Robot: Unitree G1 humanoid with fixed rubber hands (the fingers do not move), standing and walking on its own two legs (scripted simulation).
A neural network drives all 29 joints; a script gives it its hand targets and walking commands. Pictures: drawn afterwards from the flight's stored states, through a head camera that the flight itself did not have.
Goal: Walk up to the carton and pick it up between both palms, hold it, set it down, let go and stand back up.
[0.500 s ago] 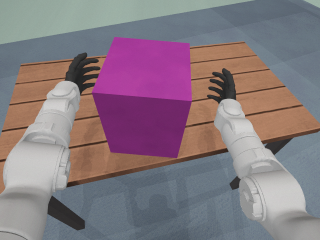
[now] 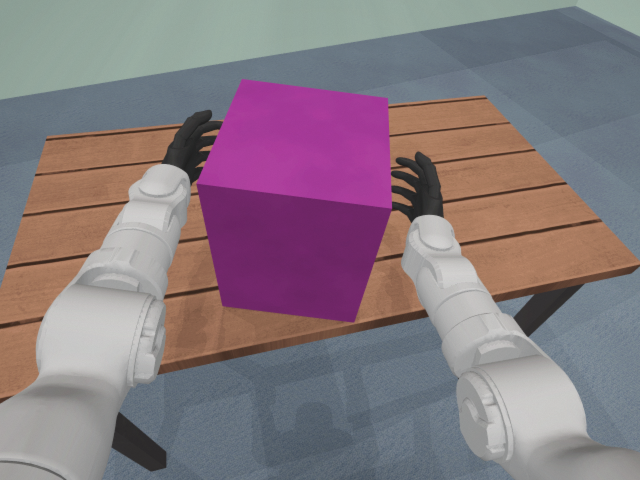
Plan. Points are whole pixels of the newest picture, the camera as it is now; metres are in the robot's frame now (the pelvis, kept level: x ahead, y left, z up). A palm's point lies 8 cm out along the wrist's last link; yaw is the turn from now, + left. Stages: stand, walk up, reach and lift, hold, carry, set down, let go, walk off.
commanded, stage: reach and lift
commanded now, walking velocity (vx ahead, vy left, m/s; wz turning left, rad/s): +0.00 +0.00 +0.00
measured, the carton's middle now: (301, 207) +0.46 -0.02 +0.06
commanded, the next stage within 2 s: none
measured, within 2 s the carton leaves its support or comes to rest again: neither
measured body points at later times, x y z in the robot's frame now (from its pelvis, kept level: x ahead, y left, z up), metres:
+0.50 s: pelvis +0.01 +0.01 +0.00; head +0.04 +0.05 +0.45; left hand +0.49 +0.13 +0.12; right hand +0.40 -0.15 +0.10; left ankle -0.03 +0.12 -0.75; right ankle +0.03 -0.16 -0.75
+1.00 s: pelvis +0.01 +0.01 +0.00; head +0.04 +0.05 +0.45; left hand +0.49 +0.13 +0.12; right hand +0.40 -0.15 +0.10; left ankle -0.03 +0.12 -0.75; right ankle +0.03 -0.16 -0.75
